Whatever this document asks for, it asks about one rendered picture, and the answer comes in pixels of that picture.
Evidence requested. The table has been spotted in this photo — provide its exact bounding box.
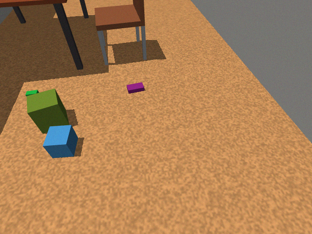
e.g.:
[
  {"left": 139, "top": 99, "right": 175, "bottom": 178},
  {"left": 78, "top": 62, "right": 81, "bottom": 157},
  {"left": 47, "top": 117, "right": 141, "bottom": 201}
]
[{"left": 0, "top": 0, "right": 89, "bottom": 70}]

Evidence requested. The chair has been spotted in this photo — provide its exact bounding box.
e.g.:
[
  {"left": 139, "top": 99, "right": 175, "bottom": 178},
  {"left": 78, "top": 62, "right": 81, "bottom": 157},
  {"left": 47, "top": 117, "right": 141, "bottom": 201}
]
[{"left": 95, "top": 0, "right": 147, "bottom": 65}]

